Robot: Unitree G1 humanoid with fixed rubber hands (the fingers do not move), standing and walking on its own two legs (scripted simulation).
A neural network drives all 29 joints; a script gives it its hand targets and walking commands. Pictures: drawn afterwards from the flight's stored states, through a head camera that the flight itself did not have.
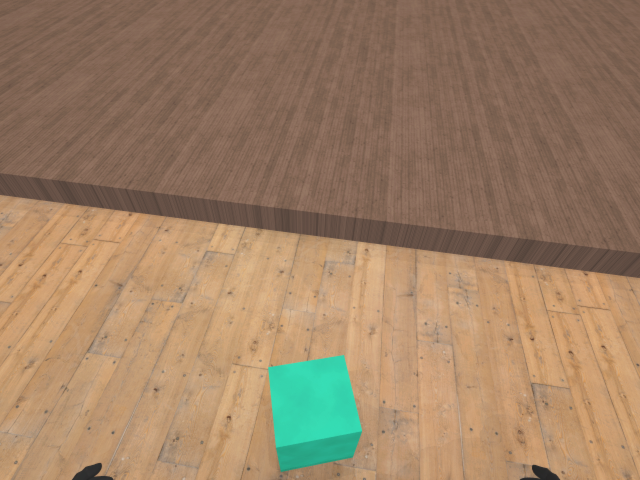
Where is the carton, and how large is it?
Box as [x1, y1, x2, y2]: [268, 355, 361, 471]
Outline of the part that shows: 343,355 268,367 275,442 281,471 352,457 361,432 361,428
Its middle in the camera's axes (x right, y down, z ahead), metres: -0.02 +0.49 +1.08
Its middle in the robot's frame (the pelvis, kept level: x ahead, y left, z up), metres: +0.42 +0.01 -0.66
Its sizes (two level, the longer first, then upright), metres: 0.210 0.200 0.250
